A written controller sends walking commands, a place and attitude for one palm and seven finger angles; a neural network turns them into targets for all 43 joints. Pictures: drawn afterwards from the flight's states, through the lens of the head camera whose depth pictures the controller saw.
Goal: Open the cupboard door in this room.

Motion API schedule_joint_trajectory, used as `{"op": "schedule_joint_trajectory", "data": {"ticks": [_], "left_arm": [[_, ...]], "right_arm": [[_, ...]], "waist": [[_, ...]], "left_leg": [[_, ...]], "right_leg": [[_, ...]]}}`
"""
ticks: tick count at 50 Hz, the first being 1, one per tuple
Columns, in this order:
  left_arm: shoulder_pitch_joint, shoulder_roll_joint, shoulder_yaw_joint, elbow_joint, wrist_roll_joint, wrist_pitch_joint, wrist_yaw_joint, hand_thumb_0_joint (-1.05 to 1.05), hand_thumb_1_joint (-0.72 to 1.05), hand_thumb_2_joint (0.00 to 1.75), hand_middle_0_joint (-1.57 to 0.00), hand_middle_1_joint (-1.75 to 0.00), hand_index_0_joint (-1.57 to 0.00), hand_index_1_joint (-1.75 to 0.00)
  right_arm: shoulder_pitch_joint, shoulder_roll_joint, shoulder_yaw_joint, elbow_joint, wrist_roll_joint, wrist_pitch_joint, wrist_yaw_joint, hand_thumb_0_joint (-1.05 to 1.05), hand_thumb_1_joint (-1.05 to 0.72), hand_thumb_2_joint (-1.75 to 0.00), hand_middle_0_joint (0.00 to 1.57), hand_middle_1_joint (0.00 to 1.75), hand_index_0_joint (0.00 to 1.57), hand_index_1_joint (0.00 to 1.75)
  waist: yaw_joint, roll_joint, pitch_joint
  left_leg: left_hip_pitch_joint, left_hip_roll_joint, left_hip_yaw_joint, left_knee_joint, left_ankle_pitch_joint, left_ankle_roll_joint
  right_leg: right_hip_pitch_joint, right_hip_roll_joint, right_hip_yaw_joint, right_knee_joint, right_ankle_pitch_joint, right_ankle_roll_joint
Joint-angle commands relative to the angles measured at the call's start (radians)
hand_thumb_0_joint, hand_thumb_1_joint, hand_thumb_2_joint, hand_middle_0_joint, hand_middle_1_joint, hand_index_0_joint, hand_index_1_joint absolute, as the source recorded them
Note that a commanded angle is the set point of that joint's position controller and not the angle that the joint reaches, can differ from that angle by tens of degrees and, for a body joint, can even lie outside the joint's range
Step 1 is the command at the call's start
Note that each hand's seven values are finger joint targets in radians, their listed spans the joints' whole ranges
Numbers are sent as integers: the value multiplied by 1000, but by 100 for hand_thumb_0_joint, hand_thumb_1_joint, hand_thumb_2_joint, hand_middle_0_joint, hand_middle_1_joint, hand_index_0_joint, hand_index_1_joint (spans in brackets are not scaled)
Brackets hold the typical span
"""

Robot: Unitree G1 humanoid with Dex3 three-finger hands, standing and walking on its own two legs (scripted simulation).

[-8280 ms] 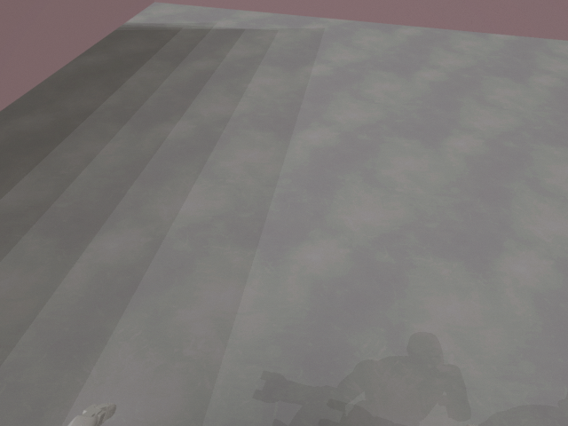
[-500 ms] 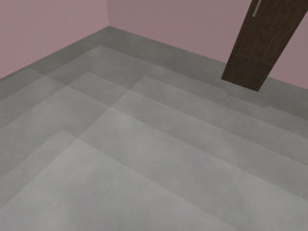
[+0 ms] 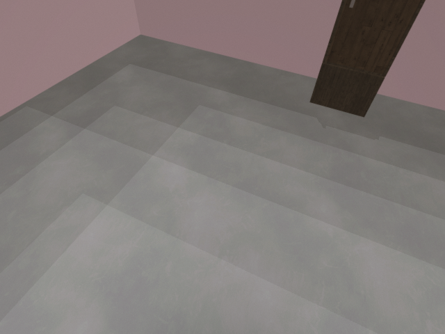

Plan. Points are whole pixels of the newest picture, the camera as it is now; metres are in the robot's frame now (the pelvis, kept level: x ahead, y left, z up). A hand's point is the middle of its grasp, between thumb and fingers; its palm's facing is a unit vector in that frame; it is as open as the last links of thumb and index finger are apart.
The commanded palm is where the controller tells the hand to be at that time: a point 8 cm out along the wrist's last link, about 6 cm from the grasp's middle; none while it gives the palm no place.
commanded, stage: stand and wait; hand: left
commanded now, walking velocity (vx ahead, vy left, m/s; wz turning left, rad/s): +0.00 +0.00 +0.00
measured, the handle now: out of the picture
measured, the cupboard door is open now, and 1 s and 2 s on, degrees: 0 0 0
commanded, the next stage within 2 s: turn or walk to find it in 0.04 s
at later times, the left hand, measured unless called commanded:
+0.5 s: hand out of the picture -0.02 +0.14 -0.18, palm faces +0.11 -0.97 -0.22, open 7.3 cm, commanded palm none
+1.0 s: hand out of the picture -0.03 +0.15 -0.18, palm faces +0.13 -0.97 -0.21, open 7.3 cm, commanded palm none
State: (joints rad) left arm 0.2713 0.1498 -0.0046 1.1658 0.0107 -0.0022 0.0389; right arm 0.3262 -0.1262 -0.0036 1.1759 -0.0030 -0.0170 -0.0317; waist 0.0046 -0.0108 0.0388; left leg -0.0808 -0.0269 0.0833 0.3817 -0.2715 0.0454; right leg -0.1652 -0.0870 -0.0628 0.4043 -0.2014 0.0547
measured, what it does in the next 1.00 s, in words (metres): stands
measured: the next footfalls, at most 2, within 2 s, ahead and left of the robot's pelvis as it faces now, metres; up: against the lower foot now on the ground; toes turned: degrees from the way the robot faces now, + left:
right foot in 1.76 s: +0.02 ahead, -0.17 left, +0.00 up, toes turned +21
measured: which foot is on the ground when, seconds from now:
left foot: down 0.00-1.00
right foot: down 0.00-1.00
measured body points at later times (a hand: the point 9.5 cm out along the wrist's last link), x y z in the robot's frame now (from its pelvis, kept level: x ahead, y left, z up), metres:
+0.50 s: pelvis +0.00 -0.03 -0.01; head +0.01 -0.04 +0.44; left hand -0.02 +0.20 -0.16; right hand +0.03 -0.26 -0.17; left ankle -0.04 +0.08 -0.74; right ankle +0.01 -0.15 -0.74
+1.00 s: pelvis -0.02 -0.04 +0.00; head -0.01 -0.04 +0.45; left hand -0.03 +0.20 -0.16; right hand +0.01 -0.26 -0.16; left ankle -0.04 +0.08 -0.74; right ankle +0.01 -0.15 -0.74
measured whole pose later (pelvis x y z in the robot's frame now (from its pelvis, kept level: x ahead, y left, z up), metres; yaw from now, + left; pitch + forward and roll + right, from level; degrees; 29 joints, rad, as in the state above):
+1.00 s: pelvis -0.02 -0.04 +0.00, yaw +4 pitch -2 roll +0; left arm 0.25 0.17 0.01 1.14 0.01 -0.01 0.03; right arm 0.26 -0.16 -0.01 1.12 -0.01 0.00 -0.02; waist 0.02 0.00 0.04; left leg -0.15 0.00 -0.01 0.44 -0.26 0.00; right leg -0.19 -0.07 -0.15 0.44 -0.21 0.00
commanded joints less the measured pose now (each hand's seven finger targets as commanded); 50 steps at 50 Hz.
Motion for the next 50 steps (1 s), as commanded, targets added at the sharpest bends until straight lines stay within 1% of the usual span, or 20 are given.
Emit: {"op": "schedule_joint_trajectory", "data": {"ticks": [1, 5, 8, 12, 13, 15, 19, 20, 23, 26, 27, 29, 32, 34, 35, 36, 38, 40, 47, 50], "left_arm": [[79, 75, 11, -15, -2, -2, 2, 0, 90, 90, -20, -30, -20, -30], [67, 77, 17, -25, -3, 2, 5, 0, 90, 90, -20, -30, -20, -30], [53, 82, 29, -45, 0, 9, 7, 0, 90, 90, -20, -30, -20, -30], [43, 95, 45, -75, 3, 11, 7, 0, 90, 90, -20, -30, -20, -30], [49, 90, 43, -76, 4, 10, 7, 0, 90, 90, -20, -30, -20, -30], [57, 88, 43, -78, 6, 4, 7, 0, 90, 90, -20, -30, -20, -30], [54, 105, 39, -78, 6, -7, 6, 0, 90, 90, -20, -30, -20, -30], [42, 111, 40, -78, 4, -8, 6, 0, 90, 90, -20, -30, -20, -30], [32, 117, 39, -79, 5, -7, 3, 0, 90, 90, -20, -30, -20, -30], [26, 145, 51, -87, 5, 2, 3, 0, 90, 90, -20, -30, -20, -30], [18, 156, 56, -94, 5, 4, 3, 0, 90, 90, -20, -30, -20, -30], [13, 156, 56, -97, 5, 6, 1, 0, 90, 90, -20, -30, -20, -30], [-10, 141, 53, -103, 5, 6, -1, 0, 90, 90, -20, -30, -20, -30], [-4, 127, 47, -100, 4, 5, -4, 0, 90, 90, -20, -30, -20, -30], [3, 120, 45, -97, 3, 4, -4, 0, 90, 90, -20, -30, -20, -30], [11, 120, 43, -92, 3, 1, -4, 0, 90, 90, -20, -30, -20, -30], [23, 118, 39, -81, 2, -3, -5, 0, 90, 90, -20, -30, -20, -30], [25, 122, 38, -75, 1, -8, -6, 0, 90, 90, -20, -30, -20, -30], [14, 138, 36, -62, 1, -13, -9, 0, 90, 90, -20, -30, -20, -30], [11, 149, 39, -61, 0, -16, -10, 0, 90, 90, -20, -30, -20, -30]], "right_arm": [[59, -112, -17, -26, -3, -19, -12, 0, -90, -90, 20, 30, 20, 30], [62, -102, -18, -26, -4, -12, -9, 0, -90, -90, 20, 30, 20, 30], [45, -116, -27, -43, -5, -2, -7, 0, -90, -90, 20, 30, 20, 30], [22, -134, -44, -72, -7, 10, -3, 0, -90, -90, 20, 30, 20, 30], [17, -132, -43, -77, -7, 11, -3, 0, -90, -90, 20, 30, 20, 30], [19, -126, -44, -83, -7, 9, -2, 0, -90, -90, 20, 30, 20, 30], [21, -105, -40, -87, -7, 8, 0, 0, -90, -90, 20, 30, 20, 30], [24, -102, -38, -86, -8, 10, 0, 0, -90, -90, 20, 30, 20, 30], [3, -107, -35, -89, -8, 11, 3, 0, -90, -90, 20, 30, 20, 30], [-28, -122, -37, -109, -9, 22, 6, 0, -90, -90, 20, 30, 20, 30], [-27, -121, -38, -117, -10, 26, 7, 0, -90, -90, 20, 30, 20, 30], [-28, -113, -37, -119, -11, 28, 7, 0, -90, -90, 20, 30, 20, 30], [-20, -116, -35, -119, -14, 25, 9, 0, -90, -90, 20, 30, 20, 30], [-35, -130, -33, -117, -14, 16, 8, 0, -90, -90, 20, 30, 20, 30], [-45, -138, -32, -119, -13, 14, 7, 0, -90, -90, 20, 30, 20, 30], [-46, -144, -33, -118, -10, 11, 7, 0, -90, -90, 20, 30, 20, 30], [-53, -144, -30, -116, -10, 5, 5, 0, -90, -90, 20, 30, 20, 30], [-43, -142, -30, -110, -9, 2, 4, 0, -90, -90, 20, 30, 20, 30], [-27, -150, -27, -90, -9, 1, 4, 0, -90, -90, 20, 30, 20, 30], [-22, -159, -27, -86, -9, -2, 3, 0, -90, -90, 20, 30, 20, 30]], "waist": [[10, 21, 46], [9, 33, 56], [11, 45, 67], [11, 64, 44], [12, 52, 28], [9, 35, -11], [-3, -48, -39], [-8, -62, -30], [-6, -40, -8], [3, -39, 36], [0, -52, 38], [-3, -49, 23], [-10, -5, 16], [1, 62, 9], [8, 80, 7], [12, 81, -9], [17, 72, -12], [12, 54, -24], [9, 8, 40], [10, -3, 40]], "left_leg": [[-92, 154, -115, -89, 267, -18], [-125, 153, -124, -78, 261, -18], [-167, 161, -153, -62, 258, -8], [-203, 170, -186, -23, 272, 7], [-197, 168, -189, -15, 264, 9], [-177, 156, -173, 10, 267, 4], [-151, 117, -120, 62, 231, -21], [-150, 111, -115, 62, 210, -28], [-149, 114, -117, 56, 205, -31], [-215, 99, -112, 92, 168, -37], [-231, 94, -105, 110, 146, -38], [-196, 88, -98, 128, 115, -40], [-184, 106, -132, 92, 123, -34], [-195, 131, -177, 35, 159, -23], [-209, 141, -195, 12, 150, -18], [-218, 146, -205, 3, 158, -16], [-210, 141, -192, -2, 174, -19], [-187, 135, -176, 1, 192, -26], [-185, 128, -160, -42, 121, -30], [-180, 127, -158, -53, 115, -29]], "right_leg": [[20, -45, 31, -21, 126, -41], [21, -49, 14, 8, 111, -36], [1, -45, -8, 50, 79, -29], [-15, -45, -25, 102, 63, -27], [-16, -46, -20, 99, 66, -28], [-3, -56, -10, 88, 105, -35], [2, -98, 38, 49, 170, -63], [-6, -104, 42, 39, 154, -69], [-27, -99, 37, 26, 124, -66], [-32, -123, 40, 13, 68, -75], [-34, -140, 47, 1, 38, -85], [-71, -154, 59, -30, -29, -98], [-84, -118, 32, -22, -88, -80], [-51, -75, 1, 12, -49, -58], [-30, -60, -3, 16, -38, -52], [4, -56, -5, 17, -13, -50], [26, -62, -1, 8, 31, -52], [38, -69, 4, -6, 63, -58], [14, -66, 13, -59, -14, -61], [23, -66, 19, -70, -19, -64]]}}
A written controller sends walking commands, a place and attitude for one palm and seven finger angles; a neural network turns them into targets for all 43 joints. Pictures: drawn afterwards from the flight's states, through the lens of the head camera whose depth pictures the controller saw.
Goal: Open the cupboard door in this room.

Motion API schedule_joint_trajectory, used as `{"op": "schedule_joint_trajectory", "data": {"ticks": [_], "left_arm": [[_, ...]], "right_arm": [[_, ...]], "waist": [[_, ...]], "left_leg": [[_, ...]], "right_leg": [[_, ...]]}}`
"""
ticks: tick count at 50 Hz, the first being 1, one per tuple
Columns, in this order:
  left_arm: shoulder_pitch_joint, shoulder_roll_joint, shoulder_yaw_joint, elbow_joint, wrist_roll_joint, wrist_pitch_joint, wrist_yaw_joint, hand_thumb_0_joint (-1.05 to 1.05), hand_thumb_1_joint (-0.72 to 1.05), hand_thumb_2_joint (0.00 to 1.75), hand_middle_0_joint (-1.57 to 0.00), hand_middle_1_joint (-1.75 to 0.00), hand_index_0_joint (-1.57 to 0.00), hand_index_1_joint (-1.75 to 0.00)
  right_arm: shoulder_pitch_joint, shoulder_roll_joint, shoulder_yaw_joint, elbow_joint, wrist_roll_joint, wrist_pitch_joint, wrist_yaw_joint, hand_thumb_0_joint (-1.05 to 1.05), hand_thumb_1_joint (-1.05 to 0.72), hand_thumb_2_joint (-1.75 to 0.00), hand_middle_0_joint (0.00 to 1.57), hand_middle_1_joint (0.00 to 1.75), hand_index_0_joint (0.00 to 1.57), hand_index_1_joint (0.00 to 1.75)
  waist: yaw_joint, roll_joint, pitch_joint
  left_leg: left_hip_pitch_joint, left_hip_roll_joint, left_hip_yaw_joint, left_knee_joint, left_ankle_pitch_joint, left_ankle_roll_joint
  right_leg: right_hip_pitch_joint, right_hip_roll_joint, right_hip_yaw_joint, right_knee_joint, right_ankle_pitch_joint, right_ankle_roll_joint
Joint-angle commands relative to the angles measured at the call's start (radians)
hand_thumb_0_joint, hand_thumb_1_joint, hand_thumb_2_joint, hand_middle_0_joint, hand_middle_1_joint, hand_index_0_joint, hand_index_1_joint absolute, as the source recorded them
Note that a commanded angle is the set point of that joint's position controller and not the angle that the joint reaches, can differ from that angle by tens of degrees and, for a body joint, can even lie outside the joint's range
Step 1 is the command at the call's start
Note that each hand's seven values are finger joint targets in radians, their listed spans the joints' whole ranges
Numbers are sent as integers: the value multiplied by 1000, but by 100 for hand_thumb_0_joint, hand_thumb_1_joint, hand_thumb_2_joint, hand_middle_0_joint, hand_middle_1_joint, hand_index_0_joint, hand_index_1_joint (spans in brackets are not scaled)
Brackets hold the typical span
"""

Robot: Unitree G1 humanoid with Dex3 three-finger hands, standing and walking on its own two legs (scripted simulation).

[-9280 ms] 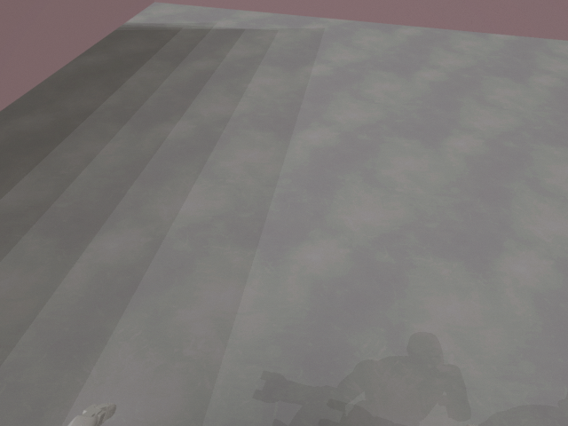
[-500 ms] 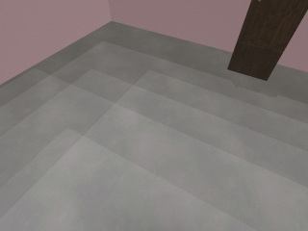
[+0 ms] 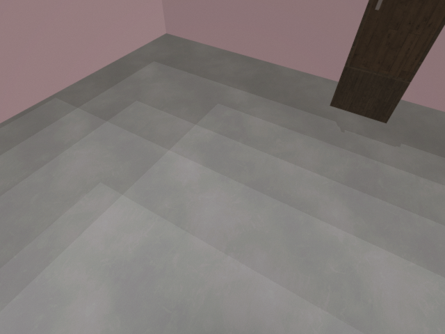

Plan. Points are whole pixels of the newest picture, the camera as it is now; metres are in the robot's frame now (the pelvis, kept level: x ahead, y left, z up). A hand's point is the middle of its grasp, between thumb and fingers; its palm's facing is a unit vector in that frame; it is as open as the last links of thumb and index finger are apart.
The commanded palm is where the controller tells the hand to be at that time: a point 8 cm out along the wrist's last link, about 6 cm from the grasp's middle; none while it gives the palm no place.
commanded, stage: stand and wait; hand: left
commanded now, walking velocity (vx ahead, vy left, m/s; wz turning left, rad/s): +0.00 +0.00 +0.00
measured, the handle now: out of the picture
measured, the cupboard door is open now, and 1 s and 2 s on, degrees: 0 0 0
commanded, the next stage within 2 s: turn or walk to find it in 0.04 s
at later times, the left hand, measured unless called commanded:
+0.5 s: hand out of the picture +0.02 +0.21 -0.19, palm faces +0.16 -0.96 -0.21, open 7.3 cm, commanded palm none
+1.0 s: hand out of the picture -0.03 +0.15 -0.14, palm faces +0.40 -0.86 -0.31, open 7.4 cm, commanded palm none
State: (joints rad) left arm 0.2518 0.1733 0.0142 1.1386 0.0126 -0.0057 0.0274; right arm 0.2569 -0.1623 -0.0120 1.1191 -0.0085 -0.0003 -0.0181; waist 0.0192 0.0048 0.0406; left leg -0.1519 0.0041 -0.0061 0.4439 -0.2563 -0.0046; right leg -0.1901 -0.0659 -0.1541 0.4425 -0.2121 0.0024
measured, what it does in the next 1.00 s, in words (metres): steps on the spot, turning left: right foot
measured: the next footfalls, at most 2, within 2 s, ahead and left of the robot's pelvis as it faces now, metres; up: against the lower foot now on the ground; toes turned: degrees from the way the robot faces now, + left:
right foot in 0.76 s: +0.03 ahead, -0.13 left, +0.00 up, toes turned +17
left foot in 1.28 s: -0.06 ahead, +0.07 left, +0.00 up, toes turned +37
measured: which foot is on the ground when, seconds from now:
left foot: down 0.00-0.76, up 0.78-1.00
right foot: down 0.00-0.40, up 0.42-0.74, down 0.76-1.00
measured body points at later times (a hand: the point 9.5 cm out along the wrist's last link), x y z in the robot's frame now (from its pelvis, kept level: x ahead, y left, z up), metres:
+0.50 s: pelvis -0.01 +0.01 -0.01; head +0.02 +0.04 +0.44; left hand +0.02 +0.27 -0.17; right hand +0.02 -0.23 -0.15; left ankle -0.01 +0.12 -0.74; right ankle -0.02 -0.12 -0.70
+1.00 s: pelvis -0.01 -0.06 +0.00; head +0.04 -0.08 +0.45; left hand -0.05 +0.20 -0.12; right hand +0.15 -0.29 -0.16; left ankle -0.09 +0.09 -0.64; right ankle +0.00 -0.14 -0.74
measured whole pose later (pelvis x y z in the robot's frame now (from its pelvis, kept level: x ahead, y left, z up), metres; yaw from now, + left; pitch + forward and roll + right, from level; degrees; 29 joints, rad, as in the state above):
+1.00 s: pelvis -0.01 -0.06 +0.00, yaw +24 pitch +0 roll +3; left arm 0.22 0.17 0.03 0.94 0.02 0.00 0.03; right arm 0.21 -0.29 -0.10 0.98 -0.02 0.08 0.01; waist -0.02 0.05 0.07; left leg -0.51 -0.01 -0.06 1.16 -0.35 -0.06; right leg -0.16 -0.05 -0.12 0.48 -0.32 -0.04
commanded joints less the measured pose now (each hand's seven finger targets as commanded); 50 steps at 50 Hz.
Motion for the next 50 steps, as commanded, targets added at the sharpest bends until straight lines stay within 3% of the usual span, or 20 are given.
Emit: {"op": "schedule_joint_trajectory", "data": {"ticks": [1, 8, 14, 17, 19, 20, 21, 22, 25, 29, 32, 36, 37, 38, 39, 40, 41, 43, 46, 50], "left_arm": [[31, 130, 22, -36, -1, -12, 2, 0, 90, 90, -20, -30, -20, -30], [35, 128, 40, -61, -1, 11, 8, 0, 90, 90, -20, -30, -20, -30], [-21, 182, 68, -126, 8, 20, 10, 0, 90, 90, -20, -30, -20, -30], [-68, 182, 73, -158, 12, 21, 11, 0, 90, 90, -20, -30, -20, -30], [-83, 153, 70, -178, 9, 30, 4, 0, 90, 90, -20, -30, -20, -30], [-98, 120, 65, -191, 1, 34, 1, 0, 90, 90, -20, -30, -20, -30], [-129, 112, 61, -212, 5, 36, 1, 0, 90, 90, -20, -30, -20, -30], [-127, 109, 62, -220, 8, 36, 2, 0, 90, 90, -20, -30, -20, -30], [-117, 106, 59, -219, 6, 25, -4, 0, 90, 90, -20, -30, -20, -30], [-157, 94, 49, -249, -5, 19, -5, 0, 90, 90, -20, -30, -20, -30], [-161, 95, 46, -266, -10, 19, -2, 0, 90, 90, -20, -30, -20, -30], [-31, 132, 58, -239, -12, 12, 3, 0, 90, 90, -20, -30, -20, -30], [-2, 182, 68, -233, -4, 4, 7, 0, 90, 90, -20, -30, -20, -30], [9, 269, 87, -238, 12, -2, 14, 0, 90, 90, -20, -30, -20, -30], [-17, 287, 83, -259, 10, 3, 13, 0, 90, 90, -20, -30, -20, -30], [-63, 249, 78, -278, 9, 2, 13, 0, 90, 90, -20, -30, -20, -30], [-108, 222, 80, -282, 6, 2, 17, 0, 90, 90, -20, -30, -20, -30], [-142, 177, 56, -291, 3, -6, 6, 0, 90, 90, -20, -30, -20, -30], [-62, 164, 50, -271, 2, -14, 5, 0, 90, 90, -20, -30, -20, -30], [35, 180, 53, -249, 7, -14, 9, 0, 90, 90, -20, -30, -20, -30]], "right_arm": [[49, -128, -19, -28, -3, -18, -10, 0, -90, -90, 20, 30, 20, 30], [48, -104, -22, -52, -8, 4, -2, 0, -90, -90, 20, 30, 20, 30], [76, -102, -45, -89, -13, 24, 4, 0, -90, -90, 20, 30, 20, 30], [87, -100, -52, -105, -14, 27, 11, 0, -90, -90, 20, 30, 20, 30], [91, -131, -57, -120, -18, 20, 14, 0, -90, -90, 20, 30, 20, 30], [100, -176, -65, -130, -23, 13, 10, 0, -90, -90, 20, 30, 20, 30], [102, -210, -72, -134, -22, 6, 1, 0, -90, -90, 20, 30, 20, 30], [104, -214, -75, -135, -21, 1, -9, 0, -90, -90, 20, 30, 20, 30], [75, -210, -75, -145, -19, -4, -18, 0, -90, -90, 20, 30, 20, 30], [95, -225, -85, -158, -21, 2, -18, 0, -90, -90, 20, 30, 20, 30], [89, -237, -92, -175, -23, 11, -13, 0, -90, -90, 20, 30, 20, 30], [11, -233, -100, -211, -16, 22, 1, 0, -90, -90, 20, 30, 20, 30], [11, -197, -98, -218, -9, 22, 6, 0, -90, -90, 20, 30, 20, 30], [8, -142, -88, -241, -6, 21, 11, 0, -90, -90, 20, 30, 20, 30], [-41, -170, -96, -262, -15, 27, 7, 0, -90, -90, 20, 30, 20, 30], [-36, -186, -101, -250, -21, 37, 12, 0, -90, -90, 20, 30, 20, 30], [-29, -176, -101, -234, -22, 50, 15, 0, -90, -90, 20, 30, 20, 30], [-1, -165, -96, -196, -20, 56, 27, 0, -90, -90, 20, 30, 20, 30], [-5, -158, -89, -187, -14, 58, 30, 0, -90, -90, 20, 30, 20, 30], [-80, -169, -78, -203, -14, 64, 27, 0, -90, -90, 20, 30, 20, 30]], "waist": [[-4, -16, 43], [4, -6, 49], [-10, -127, -21], [-30, -95, -24], [-41, 92, 8], [-54, 235, 34], [-59, 301, 53], [-60, 284, 28], [-40, 194, -69], [-61, 134, -140], [-66, 149, -142], [-1, 139, -142], [9, 29, -145], [22, -242, -124], [27, -275, -66], [-2, -179, -33], [-23, -219, 3], [-57, -149, 51], [-41, -177, 18], [-6, -178, -7]], "left_leg": [[-115, 95, -66, -115, 89, 19], [-228, 83, -72, -60, 63, 19], [-222, 57, 7, 189, -20, 5], [-194, 82, 16, 209, -51, 1], [-203, 138, -162, 34, 45, 43], [-258, 220, -389, -137, 36, 94], [-239, 280, -520, -222, 81, 158], [-176, 293, -535, -215, 160, 198], [-13, 237, -437, -110, 374, 201], [105, 204, -404, -62, 527, 193], [85, 195, -434, -55, 541, 190], [-123, 103, -385, 9, 343, 99], [-276, 48, -319, 68, 163, 46], [-463, -69, -133, 268, -140, -21], [-464, -73, -93, 469, -319, -31], [-431, -38, -122, 598, -273, -26], [-430, -21, -116, 667, -249, -25], [-424, -6, -80, 753, -138, -40], [-434, -9, -47, 769, -78, -61], [-433, 14, -37, 729, -102, -74]], "right_leg": [[48, -86, 109, -112, -24, -12], [53, -115, 93, -70, -99, -11], [-19, -268, 139, -129, -199, -91], [-79, -285, 96, -74, -168, -93], [-158, -157, -1, 99, -221, -18], [-168, -33, -34, 279, -222, 29], [-218, 17, 22, 450, -304, 32], [-279, 3, 93, 556, -339, 25], [-347, 13, 151, 614, -283, 37], [-329, 43, 159, 496, -276, 58], [-252, 60, 164, 356, -279, 58], [59, 68, 138, -40, -13, 52], [213, -28, 203, -116, 39, 36], [287, -277, 456, -160, 26, -45], [114, -405, 546, -175, 121, -138], [15, -368, 466, -179, 88, -161], [-40, -333, 436, -190, 69, -149], [-43, -225, 272, -141, 207, -112], [49, -190, 180, -102, 407, -86], [123, -229, 185, -78, 503, -113]]}}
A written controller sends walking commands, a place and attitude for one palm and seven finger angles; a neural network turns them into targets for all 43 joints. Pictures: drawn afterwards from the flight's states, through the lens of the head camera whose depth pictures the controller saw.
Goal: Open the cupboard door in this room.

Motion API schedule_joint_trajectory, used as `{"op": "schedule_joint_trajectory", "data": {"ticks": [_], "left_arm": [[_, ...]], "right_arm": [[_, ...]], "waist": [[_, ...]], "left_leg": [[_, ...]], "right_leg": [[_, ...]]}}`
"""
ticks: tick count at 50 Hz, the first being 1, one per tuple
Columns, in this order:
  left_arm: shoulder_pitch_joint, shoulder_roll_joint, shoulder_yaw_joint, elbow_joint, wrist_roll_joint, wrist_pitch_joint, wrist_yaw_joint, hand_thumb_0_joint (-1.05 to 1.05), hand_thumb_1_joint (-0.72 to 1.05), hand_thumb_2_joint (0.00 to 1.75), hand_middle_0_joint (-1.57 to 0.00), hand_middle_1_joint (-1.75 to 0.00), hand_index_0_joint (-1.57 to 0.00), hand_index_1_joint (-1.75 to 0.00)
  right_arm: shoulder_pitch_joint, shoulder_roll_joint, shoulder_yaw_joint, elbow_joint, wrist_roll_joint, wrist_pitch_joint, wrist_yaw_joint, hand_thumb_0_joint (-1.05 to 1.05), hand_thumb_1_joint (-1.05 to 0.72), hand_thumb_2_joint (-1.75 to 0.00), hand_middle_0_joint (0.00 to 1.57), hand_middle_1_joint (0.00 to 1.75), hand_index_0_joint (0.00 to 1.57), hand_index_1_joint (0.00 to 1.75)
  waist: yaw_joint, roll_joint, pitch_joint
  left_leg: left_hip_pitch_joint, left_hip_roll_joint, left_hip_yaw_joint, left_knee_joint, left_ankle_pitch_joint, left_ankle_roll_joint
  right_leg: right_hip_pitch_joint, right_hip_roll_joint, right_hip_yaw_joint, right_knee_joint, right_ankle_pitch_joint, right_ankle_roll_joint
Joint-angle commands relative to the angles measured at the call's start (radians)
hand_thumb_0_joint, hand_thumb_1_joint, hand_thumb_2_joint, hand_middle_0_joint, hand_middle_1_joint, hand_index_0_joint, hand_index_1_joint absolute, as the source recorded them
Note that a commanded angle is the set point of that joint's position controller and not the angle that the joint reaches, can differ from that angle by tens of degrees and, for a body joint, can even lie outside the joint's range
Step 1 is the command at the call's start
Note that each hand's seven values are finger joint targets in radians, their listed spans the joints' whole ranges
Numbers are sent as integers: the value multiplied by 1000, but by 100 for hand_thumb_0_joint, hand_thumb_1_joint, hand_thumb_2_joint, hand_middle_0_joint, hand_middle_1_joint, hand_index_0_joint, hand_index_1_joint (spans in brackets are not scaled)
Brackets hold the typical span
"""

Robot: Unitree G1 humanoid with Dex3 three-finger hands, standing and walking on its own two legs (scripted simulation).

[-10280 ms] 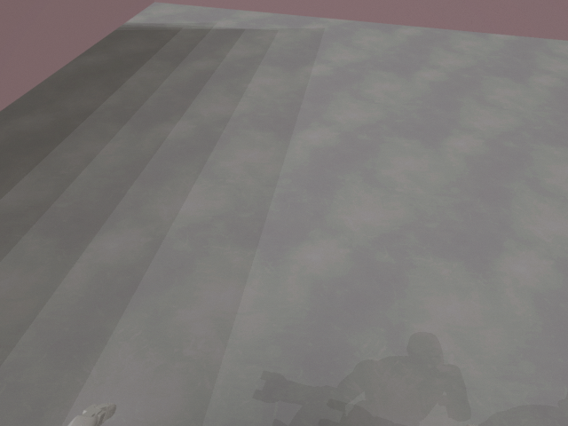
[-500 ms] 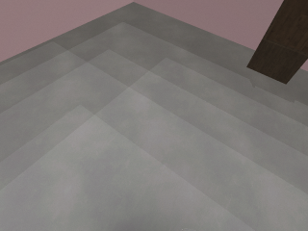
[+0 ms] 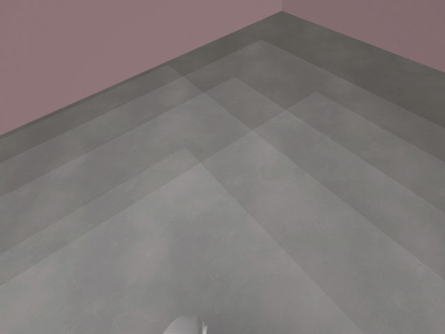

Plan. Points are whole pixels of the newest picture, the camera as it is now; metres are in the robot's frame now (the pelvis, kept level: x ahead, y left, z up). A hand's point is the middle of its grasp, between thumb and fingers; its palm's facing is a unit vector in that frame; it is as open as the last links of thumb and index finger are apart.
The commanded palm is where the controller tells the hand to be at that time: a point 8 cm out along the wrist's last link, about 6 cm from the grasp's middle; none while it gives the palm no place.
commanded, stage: turn or walk to find it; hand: left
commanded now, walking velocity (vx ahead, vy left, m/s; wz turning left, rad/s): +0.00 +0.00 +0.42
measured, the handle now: out of the picture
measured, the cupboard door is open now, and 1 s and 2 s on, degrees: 0 0 0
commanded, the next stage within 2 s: none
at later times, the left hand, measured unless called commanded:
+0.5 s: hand out of the picture -0.03 +0.27 -0.18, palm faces +0.27 -0.93 -0.23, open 7.4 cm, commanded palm none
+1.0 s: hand out of the picture +0.00 +0.20 -0.14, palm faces +0.40 -0.87 -0.28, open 7.3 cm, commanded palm none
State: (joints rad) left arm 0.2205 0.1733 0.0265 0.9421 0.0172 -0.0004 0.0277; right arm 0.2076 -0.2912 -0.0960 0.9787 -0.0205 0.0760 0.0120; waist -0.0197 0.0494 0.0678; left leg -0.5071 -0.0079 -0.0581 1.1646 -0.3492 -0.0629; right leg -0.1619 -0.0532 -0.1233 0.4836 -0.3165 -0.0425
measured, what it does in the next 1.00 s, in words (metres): steps on the spot, turning left: left foot, then right foot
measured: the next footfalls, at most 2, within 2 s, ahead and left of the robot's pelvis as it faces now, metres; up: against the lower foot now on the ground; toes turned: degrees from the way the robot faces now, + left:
left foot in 0.28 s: +0.01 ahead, +0.14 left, +0.00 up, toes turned +12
right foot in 0.82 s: +0.06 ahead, -0.08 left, +0.00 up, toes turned +16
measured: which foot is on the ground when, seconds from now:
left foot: up 0.00-0.26, down 0.28-0.82, up 0.84-1.00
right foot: down 0.00-0.28, up 0.30-0.80, down 0.82-1.00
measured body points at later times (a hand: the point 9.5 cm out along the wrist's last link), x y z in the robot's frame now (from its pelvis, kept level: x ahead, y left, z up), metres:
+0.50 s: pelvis -0.01 +0.05 +0.00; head +0.01 +0.09 +0.45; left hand -0.04 +0.32 -0.16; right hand +0.16 -0.16 -0.12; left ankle -0.03 +0.13 -0.74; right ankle +0.00 -0.12 -0.66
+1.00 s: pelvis -0.02 -0.01 +0.00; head +0.02 -0.04 +0.45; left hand -0.02 +0.25 -0.12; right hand +0.09 -0.25 -0.17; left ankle -0.10 +0.12 -0.65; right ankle +0.02 -0.09 -0.74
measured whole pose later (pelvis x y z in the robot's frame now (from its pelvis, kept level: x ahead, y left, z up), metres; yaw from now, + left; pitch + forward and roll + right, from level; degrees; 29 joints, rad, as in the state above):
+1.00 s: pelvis -0.02 -0.01 +0.00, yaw +25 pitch -1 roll +2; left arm 0.16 0.16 0.02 0.92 0.01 0.01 0.03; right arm 0.28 -0.26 -0.10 1.01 -0.02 0.08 0.01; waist -0.05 0.06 0.06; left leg -0.49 -0.02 -0.05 1.15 -0.37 -0.04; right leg -0.20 -0.06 -0.14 0.50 -0.28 -0.03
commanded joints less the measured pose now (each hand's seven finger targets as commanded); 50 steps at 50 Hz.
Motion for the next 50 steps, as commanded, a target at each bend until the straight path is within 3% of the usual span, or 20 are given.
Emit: {"op": "schedule_joint_trajectory", "data": {"ticks": [1, 8, 10, 12, 13, 14, 15, 16, 19, 22, 31, 35, 39, 40, 41, 42, 43, 44, 46, 50], "left_arm": [[84, 180, 41, -45, 4, -19, 10, 0, 90, 90, -20, -30, -20, -30], [163, 227, 54, -7, 16, -8, 14, 0, 90, 90, -20, -30, -20, -30], [150, 236, 58, 3, 16, -6, 12, 0, 90, 90, -20, -30, -20, -30], [112, 238, 59, 3, 6, -4, 8, 0, 90, 90, -20, -30, -20, -30], [106, 222, 57, -4, -3, 0, 6, 0, 90, 90, -20, -30, -20, -30], [119, 162, 46, -31, -10, 4, 0, 0, 90, 90, -20, -30, -20, -30], [80, 141, 28, -53, -3, 14, 7, 0, 90, 90, -20, -30, -20, -30], [50, 160, 33, -41, 1, 28, 11, 0, 90, 90, -20, -30, -20, -30], [22, 161, 45, -18, 2, 33, -3, 0, 90, 90, -20, -30, -20, -30], [46, 152, 46, -6, 2, 32, -10, 0, 90, 90, -20, -30, -20, -30], [-86, 138, 46, -76, -1, 35, -7, 0, 90, 90, -20, -30, -20, -30], [-99, 122, 39, -95, -8, 25, -5, 0, 90, 90, -20, -30, -20, -30], [-4, 138, 45, -73, -14, 9, 1, 0, 90, 90, -20, -30, -20, -30], [24, 173, 50, -67, -8, -2, 4, 0, 90, 90, -20, -30, -20, -30], [42, 257, 66, -63, 7, -11, 13, 0, 90, 90, -20, -30, -20, -30], [47, 288, 67, -75, 6, -8, 12, 0, 90, 90, -20, -30, -20, -30], [7, 251, 61, -90, -1, -4, 13, 0, 90, 90, -20, -30, -20, -30], [-62, 220, 63, -101, -3, -7, 15, 0, 90, 90, -20, -30, -20, -30], [-123, 175, 47, -116, -5, -3, 11, 0, 90, 90, -20, -30, -20, -30], [-39, 164, 42, -87, -4, -16, 6, 0, 90, 90, -20, -30, -20, -30]], "right_arm": [[-55, -36, 9, -65, -1, -13, -3, 0, -90, -90, 20, 30, 20, 30], [-153, -6, 41, -88, 11, -34, -5, 0, -90, -90, 20, 30, 20, 30], [-134, -7, 43, -84, 14, -41, -6, 0, -90, -90, 20, 30, 20, 30], [-60, -23, 38, -66, 12, -50, -8, 0, -90, -90, 20, 30, 20, 30], [-6, -68, 28, -52, 6, -61, -7, 0, -90, -90, 20, 30, 20, 30], [40, -168, 4, -49, -2, -70, -11, 0, -90, -90, 20, 30, 20, 30], [76, -206, -5, -34, 12, -58, -16, 0, -90, -90, 20, 30, 20, 30], [60, -174, 4, -27, 9, -55, -22, 0, -90, -90, 20, 30, 20, 30], [-49, -118, 19, -61, 4, -62, -36, 0, -90, -90, 20, 30, 20, 30], [-51, -110, 18, -70, 7, -71, -33, 0, -90, -90, 20, 30, 20, 30], [22, -106, 0, -70, -3, -68, -26, 0, -90, -90, 20, 30, 20, 30], [35, -114, -7, -73, -8, -63, -27, 0, -90, -90, 20, 30, 20, 30], [16, -102, -11, -80, -1, -60, -24, 0, -90, -90, 20, 30, 20, 30], [32, -72, -8, -81, 6, -62, -20, 0, -90, -90, 20, 30, 20, 30], [51, -8, 2, -92, 15, -63, -14, 0, -90, -90, 20, 30, 20, 30], [25, -15, -3, -111, 8, -55, -19, 0, -90, -90, 20, 30, 20, 30], [28, -44, -11, -92, -2, -37, -16, 0, -90, -90, 20, 30, 20, 30], [57, -41, -14, -67, -7, -22, -12, 0, -90, -90, 20, 30, 20, 30], [90, -33, -15, -36, -7, -15, -1, 0, -90, -90, 20, 30, 20, 30], [88, -19, -6, -22, -4, -14, 1, 0, -90, -90, 20, 30, 20, 30]], "waist": [[40, -213, -29], [82, -243, -101], [70, -252, -109], [19, -212, -133], [-13, -111, -172], [-29, 180, -205], [-41, 217, -195], [-38, 152, -155], [3, 112, -51], [21, 54, -78], [-10, 105, -52], [-11, 118, -100], [41, 83, -138], [49, -10, -159], [54, -256, -180], [66, -326, -140], [49, -214, -107], [16, -272, -67], [-19, -197, -8], [5, -228, -30]], "left_leg": [[-76, 29, 20, -20, -25, -17], [44, 31, 107, -374, -114, 7], [128, 23, 134, -488, -70, 22], [287, 21, 146, -688, 115, 37], [456, 86, 86, -783, 323, 63], [641, 338, -233, -775, 718, 181], [591, 436, -284, -772, 967, 278], [517, 403, -199, -782, 846, 280], [423, 288, -141, -806, 716, 241], [424, 243, -101, -819, 667, 220], [365, 235, -229, -842, 501, 247], [371, 218, -276, -792, 594, 245], [247, 166, -276, -709, 514, 189], [156, 112, -237, -649, 367, 137], [-22, -7, -91, -472, 51, 67], [-64, -61, -10, -265, -242, 37], [-29, -25, -50, -101, -197, 39], [-35, -7, -60, -21, -151, 35], [-38, 18, -24, 56, -49, 24], [-59, 31, 11, 56, 15, -8]], "right_leg": [[104, -249, 156, -116, 623, -73], [215, -280, 120, -32, 796, -104], [179, -284, 101, -3, 786, -90], [104, -260, 41, 81, 692, -34], [-18, -227, -12, 212, 536, 17], [-299, -92, -55, 413, -48, 92], [-348, -53, 22, 530, -376, 107], [-326, -70, 79, 582, -333, 101], [-371, -68, 102, 647, -164, 116], [-354, -57, 98, 644, -89, 129], [-325, -30, 109, 466, -102, 139], [-235, 11, 97, 292, -125, 123], [7, 19, 86, -31, 90, 106], [137, -47, 137, -142, 176, 94], [269, -274, 341, -183, 256, 25], [149, -439, 449, -191, 365, -86], [30, -406, 381, -209, 270, -118], [-44, -357, 338, -243, 141, -99], [-87, -272, 222, -225, 132, -55], [8, -242, 122, -191, 288, -47]]}}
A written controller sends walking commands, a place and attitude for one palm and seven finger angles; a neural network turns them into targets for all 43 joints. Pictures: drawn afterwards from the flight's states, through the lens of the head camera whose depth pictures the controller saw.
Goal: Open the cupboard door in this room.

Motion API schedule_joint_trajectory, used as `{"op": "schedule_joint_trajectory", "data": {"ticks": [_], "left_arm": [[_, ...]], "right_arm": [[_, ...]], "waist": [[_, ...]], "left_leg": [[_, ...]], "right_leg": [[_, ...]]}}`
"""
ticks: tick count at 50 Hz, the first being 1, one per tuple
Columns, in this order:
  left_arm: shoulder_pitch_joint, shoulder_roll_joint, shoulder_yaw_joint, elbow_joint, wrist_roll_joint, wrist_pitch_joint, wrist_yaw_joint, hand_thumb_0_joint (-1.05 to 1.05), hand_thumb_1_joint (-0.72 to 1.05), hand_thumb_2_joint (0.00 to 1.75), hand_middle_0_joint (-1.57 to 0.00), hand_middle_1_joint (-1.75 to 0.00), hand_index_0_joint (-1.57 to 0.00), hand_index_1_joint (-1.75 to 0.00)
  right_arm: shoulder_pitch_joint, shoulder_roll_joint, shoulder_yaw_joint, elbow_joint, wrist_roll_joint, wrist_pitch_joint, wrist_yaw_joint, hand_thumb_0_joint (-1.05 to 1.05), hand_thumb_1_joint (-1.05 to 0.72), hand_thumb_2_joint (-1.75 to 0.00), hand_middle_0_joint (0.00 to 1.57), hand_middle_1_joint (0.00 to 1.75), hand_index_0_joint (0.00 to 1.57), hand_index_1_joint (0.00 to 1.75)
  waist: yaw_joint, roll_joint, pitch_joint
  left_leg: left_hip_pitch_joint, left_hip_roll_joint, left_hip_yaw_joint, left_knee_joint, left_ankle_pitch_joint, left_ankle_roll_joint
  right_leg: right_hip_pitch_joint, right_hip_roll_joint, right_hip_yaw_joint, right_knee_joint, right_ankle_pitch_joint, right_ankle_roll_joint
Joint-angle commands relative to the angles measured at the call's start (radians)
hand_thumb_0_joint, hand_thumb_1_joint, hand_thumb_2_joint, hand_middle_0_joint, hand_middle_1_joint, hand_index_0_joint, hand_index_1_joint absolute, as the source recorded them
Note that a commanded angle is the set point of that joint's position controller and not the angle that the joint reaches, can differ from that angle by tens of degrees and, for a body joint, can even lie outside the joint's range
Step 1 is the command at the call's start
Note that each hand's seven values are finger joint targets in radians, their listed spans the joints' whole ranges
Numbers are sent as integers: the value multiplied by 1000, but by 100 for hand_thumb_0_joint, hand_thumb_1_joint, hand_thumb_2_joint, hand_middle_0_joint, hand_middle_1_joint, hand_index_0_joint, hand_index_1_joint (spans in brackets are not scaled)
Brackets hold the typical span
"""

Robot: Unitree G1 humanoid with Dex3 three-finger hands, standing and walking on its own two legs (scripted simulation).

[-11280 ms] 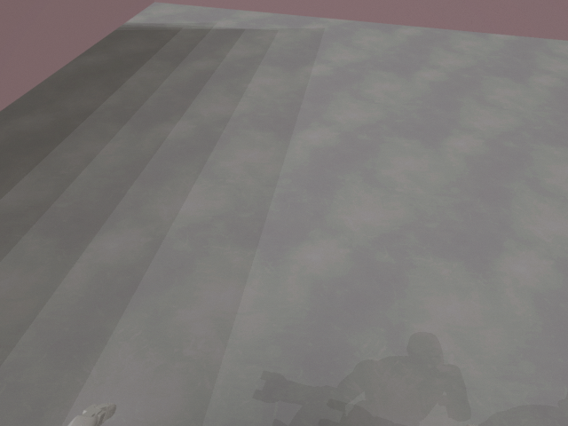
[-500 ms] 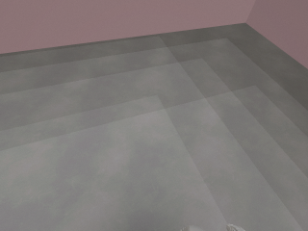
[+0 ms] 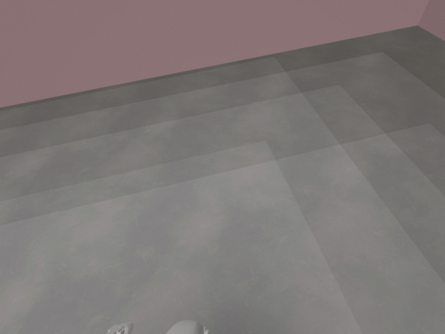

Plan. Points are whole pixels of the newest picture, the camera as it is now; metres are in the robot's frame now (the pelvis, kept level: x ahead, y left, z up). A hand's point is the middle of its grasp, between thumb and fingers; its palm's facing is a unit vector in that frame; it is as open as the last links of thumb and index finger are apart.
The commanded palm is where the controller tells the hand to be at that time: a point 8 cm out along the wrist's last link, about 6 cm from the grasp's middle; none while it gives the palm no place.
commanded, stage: turn or walk to find it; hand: left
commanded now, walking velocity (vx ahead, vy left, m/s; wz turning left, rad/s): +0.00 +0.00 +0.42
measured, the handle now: out of the picture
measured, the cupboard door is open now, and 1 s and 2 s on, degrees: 0 0 0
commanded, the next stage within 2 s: none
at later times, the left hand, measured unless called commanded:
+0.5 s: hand out of the picture -0.06 +0.28 -0.18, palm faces +0.28 -0.93 -0.23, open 7.4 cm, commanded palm none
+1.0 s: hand out of the picture -0.03 +0.22 -0.15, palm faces +0.41 -0.87 -0.28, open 7.3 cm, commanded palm none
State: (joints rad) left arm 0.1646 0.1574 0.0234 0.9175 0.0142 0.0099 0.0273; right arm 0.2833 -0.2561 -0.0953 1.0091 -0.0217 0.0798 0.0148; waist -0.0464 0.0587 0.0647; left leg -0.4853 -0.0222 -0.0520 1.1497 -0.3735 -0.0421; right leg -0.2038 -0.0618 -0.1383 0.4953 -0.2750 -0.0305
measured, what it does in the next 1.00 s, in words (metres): steps on the spot, turning left: left foot, then right foot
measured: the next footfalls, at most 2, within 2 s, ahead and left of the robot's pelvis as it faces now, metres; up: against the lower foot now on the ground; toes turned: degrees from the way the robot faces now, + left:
left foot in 0.32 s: -0.01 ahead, +0.15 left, +0.00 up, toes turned +13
right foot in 0.88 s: +0.02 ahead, -0.07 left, +0.00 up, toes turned +19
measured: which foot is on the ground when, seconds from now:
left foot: up 0.00-0.30, down 0.32-0.90, up 0.92-1.00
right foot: down 0.00-0.32, up 0.34-0.86, down 0.88-1.00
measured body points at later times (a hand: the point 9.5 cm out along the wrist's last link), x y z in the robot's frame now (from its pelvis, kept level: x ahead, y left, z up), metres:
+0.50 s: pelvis -0.03 +0.07 +0.00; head -0.01 +0.10 +0.45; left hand -0.07 +0.33 -0.16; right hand +0.13 -0.15 -0.12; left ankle -0.05 +0.15 -0.74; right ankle -0.02 -0.09 -0.66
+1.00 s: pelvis -0.05 +0.01 +0.00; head -0.01 -0.01 +0.45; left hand -0.05 +0.27 -0.12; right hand +0.06 -0.22 -0.17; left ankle -0.10 +0.13 -0.68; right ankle -0.02 -0.08 -0.74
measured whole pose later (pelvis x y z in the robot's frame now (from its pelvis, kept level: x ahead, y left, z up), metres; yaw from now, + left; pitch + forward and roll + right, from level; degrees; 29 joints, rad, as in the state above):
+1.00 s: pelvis -0.05 +0.01 +0.00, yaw +25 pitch -1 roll +2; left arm 0.16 0.16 0.03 0.92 0.01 0.01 0.03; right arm 0.27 -0.24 -0.09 1.00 -0.02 0.08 0.01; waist -0.04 0.05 0.06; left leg -0.47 -0.07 -0.07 0.98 -0.43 -0.02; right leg -0.21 -0.04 -0.09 0.52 -0.29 -0.03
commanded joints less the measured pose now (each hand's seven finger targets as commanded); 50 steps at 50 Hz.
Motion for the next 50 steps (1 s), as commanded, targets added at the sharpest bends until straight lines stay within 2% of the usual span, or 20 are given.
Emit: {"op": "schedule_joint_trajectory", "data": {"ticks": [1, 10, 12, 14, 15, 16, 17, 20, 21, 24, 36, 40, 42, 43, 44, 45, 46, 47, 48, 50], "left_arm": [[35, 179, 46, -55, 0, -27, 8, 0, 90, 90, -20, -30, -20, -30], [137, 250, 71, 0, 19, -16, 7, 0, 90, 90, -20, -30, -20, -30], [117, 261, 76, 4, 19, -12, 5, 0, 90, 90, -20, -30, -20, -30], [92, 250, 76, 7, 7, -3, 2, 0, 90, 90, -20, -30, -20, -30], [109, 213, 69, -4, -1, 5, 0, 0, 90, 90, -20, -30, -20, -30], [89, 146, 49, -36, -4, 10, -5, 0, 90, 90, -20, -30, -20, -30], [43, 152, 45, -50, 3, 22, 0, 0, 90, 90, -20, -30, -20, -30], [7, 171, 59, -15, 5, 34, -9, 0, 90, 90, -20, -30, -20, -30], [38, 171, 59, -1, 5, 31, -15, 0, 90, 90, -20, -30, -20, -30], [60, 169, 56, 13, 5, 25, -15, 0, 90, 90, -20, -30, -20, -30], [-51, 143, 46, -55, -4, 23, -3, 0, 90, 90, -20, -30, -20, -30], [6, 136, 46, -47, -11, 15, 0, 0, 90, 90, -20, -30, -20, -30], [58, 144, 50, -37, -11, 3, 3, 0, 90, 90, -20, -30, -20, -30], [87, 178, 56, -32, -8, -6, 7, 0, 90, 90, -20, -30, -20, -30], [102, 253, 72, -31, 6, -14, 15, 0, 90, 90, -20, -30, -20, -30], [100, 293, 77, -46, 9, -13, 14, 0, 90, 90, -20, -30, -20, -30], [64, 266, 70, -60, 2, -6, 16, 0, 90, 90, -20, -30, -20, -30], [4, 230, 72, -69, 1, -14, 18, 0, 90, 90, -20, -30, -20, -30], [-30, 208, 64, -75, -1, -15, 14, 0, 90, 90, -20, -30, -20, -30], [-36, 172, 48, -77, -2, -22, 8, 0, 90, 90, -20, -30, -20, -30]], "right_arm": [[-6, -56, -6, -56, -2, -17, -1, 0, -90, -90, 20, 30, 20, 30], [-139, -22, 22, -94, 13, -37, -5, 0, -90, -90, 20, 30, 20, 30], [-103, -22, 24, -89, 15, -46, -8, 0, -90, -90, 20, 30, 20, 30], [-42, -45, 21, -73, 12, -58, -7, 0, -90, -90, 20, 30, 20, 30], [-12, -112, 8, -70, 8, -69, -7, 0, -90, -90, 20, 30, 20, 30], [19, -205, -12, -76, 4, -72, -12, 0, -90, -90, 20, 30, 20, 30], [49, -231, -17, -65, 1, -62, -19, 0, -90, -90, 20, 30, 20, 30], [-91, -156, 8, -91, -3, -65, -38, 0, -90, -90, 20, 30, 20, 30], [-118, -145, 15, -100, -1, -69, -39, 0, -90, -90, 20, 30, 20, 30], [-91, -141, 14, -100, 6, -78, -39, 0, -90, -90, 20, 30, 20, 30], [-24, -137, -4, -97, -6, -66, -33, 0, -90, -90, 20, 30, 20, 30], [-47, -141, -9, -104, -7, -60, -29, 0, -90, -90, 20, 30, 20, 30], [-53, -127, -11, -106, 0, -60, -27, 0, -90, -90, 20, 30, 20, 30], [-48, -100, -8, -109, 7, -61, -23, 0, -90, -90, 20, 30, 20, 30], [-32, -41, 1, -119, 16, -63, -18, 0, -90, -90, 20, 30, 20, 30], [-63, -46, -3, -141, 8, -58, -21, 0, -90, -90, 20, 30, 20, 30], [-75, -73, -14, -137, -1, -45, -19, 0, -90, -90, 20, 30, 20, 30], [-43, -72, -15, -111, -6, -30, -16, 0, -90, -90, 20, 30, 20, 30], [-25, -70, -18, -84, -5, -24, -12, 0, -90, -90, 20, 30, 20, 30], [12, -51, -13, -63, -4, -20, -3, 0, -90, -90, 20, 30, 20, 30]], "waist": [[41, -228, -22], [99, -260, -83], [77, -260, -100], [31, -192, -122], [14, -23, -158], [-4, 265, -133], [-26, 198, -135], [19, 160, -16], [40, 140, -25], [42, 61, -74], [7, 76, -74], [34, 86, -101], [64, 53, -138], [74, -11, -154], [80, -235, -163], [96, -336, -121], [79, -215, -73], [46, -279, -55], [28, -213, -31], [10, -189, -19]], "left_leg": [[-78, 54, 8, 58, 40, -32], [60, 59, 106, -341, -106, -22], [135, 53, 132, -466, -58, -13], [311, 53, 134, -698, 165, 3], [446, 161, -9, -789, 303, 41], [510, 387, -293, -824, 612, 128], [436, 447, -293, -821, 671, 212], [306, 312, -201, -845, 503, 195], [317, 290, -164, -842, 505, 186], [399, 249, -124, -824, 615, 178], [349, 256, -314, -820, 499, 233], [266, 214, -335, -793, 475, 211], [205, 171, -318, -729, 447, 169], [111, 121, -277, -675, 333, 121], [-68, 9, -136, -510, 80, 54], [-109, -64, -23, -289, -189, 18], [-72, -25, -56, -134, -178, 20], [-80, -2, -74, -53, -136, 18], [-73, 7, -52, 17, -81, 10], [-71, 18, -22, 67, 6, -6]], "right_leg": [[53, -242, 140, -204, 252, -63], [145, -307, 105, -105, 473, -121], [123, -310, 81, -61, 462, -101], [23, -273, 12, 46, 347, -25], [-107, -201, -36, 203, 170, 34], [-340, -74, -44, 404, -308, 103], [-324, -63, 45, 523, -375, 94], [-346, -68, 116, 623, -197, 94], [-343, -64, 114, 635, -153, 99], [-344, -46, 113, 638, -98, 116], [-245, -2, 135, 367, -178, 111], [-92, 37, 114, 175, -117, 92], [53, 32, 109, -45, 27, 85], [178, -28, 156, -149, 88, 72], [299, -240, 357, -209, 68, 4], [184, -416, 498, -238, 164, -106], [56, -416, 429, -240, 178, -145], [19, -350, 376, -247, 147, -126], [0, -300, 314, -233, 150, -105], [5, -226, 188, -201, 231, -68]]}}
